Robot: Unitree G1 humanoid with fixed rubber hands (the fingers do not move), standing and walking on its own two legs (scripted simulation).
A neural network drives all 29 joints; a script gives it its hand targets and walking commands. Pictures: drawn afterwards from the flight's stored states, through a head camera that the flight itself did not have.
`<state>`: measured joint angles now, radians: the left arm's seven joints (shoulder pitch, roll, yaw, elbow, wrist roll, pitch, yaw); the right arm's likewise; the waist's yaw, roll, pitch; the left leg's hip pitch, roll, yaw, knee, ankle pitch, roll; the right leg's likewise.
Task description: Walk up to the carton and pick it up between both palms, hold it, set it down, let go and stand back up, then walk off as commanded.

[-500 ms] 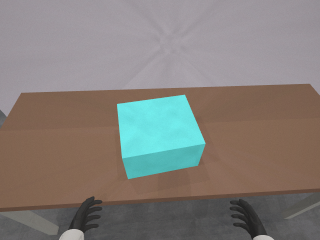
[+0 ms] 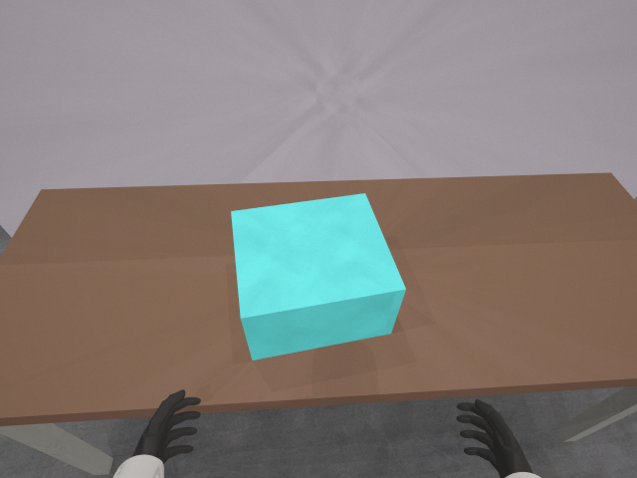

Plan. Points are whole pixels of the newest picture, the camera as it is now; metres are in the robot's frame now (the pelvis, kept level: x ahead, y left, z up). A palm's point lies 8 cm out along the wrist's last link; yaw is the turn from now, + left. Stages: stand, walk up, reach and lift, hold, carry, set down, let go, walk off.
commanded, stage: let go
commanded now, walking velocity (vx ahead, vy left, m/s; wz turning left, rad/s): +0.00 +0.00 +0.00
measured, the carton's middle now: (311, 272) +0.46 +0.03 -0.10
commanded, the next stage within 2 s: stand in 0.18 s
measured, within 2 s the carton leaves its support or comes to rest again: neither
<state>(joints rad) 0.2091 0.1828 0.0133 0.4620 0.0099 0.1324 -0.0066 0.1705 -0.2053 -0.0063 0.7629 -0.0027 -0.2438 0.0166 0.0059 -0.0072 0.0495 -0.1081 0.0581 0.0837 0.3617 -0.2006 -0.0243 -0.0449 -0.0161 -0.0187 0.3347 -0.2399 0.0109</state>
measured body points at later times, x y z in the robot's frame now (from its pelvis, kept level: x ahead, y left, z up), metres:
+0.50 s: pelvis -0.02 +0.01 -0.01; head -0.04 +0.03 +0.44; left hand +0.11 +0.31 -0.09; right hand +0.11 -0.29 -0.08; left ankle +0.00 +0.13 -0.75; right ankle -0.03 -0.12 -0.75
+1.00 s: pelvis -0.05 +0.03 -0.01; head -0.06 +0.04 +0.44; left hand +0.02 +0.35 -0.11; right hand +0.09 -0.26 -0.09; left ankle +0.00 +0.13 -0.75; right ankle -0.03 -0.12 -0.75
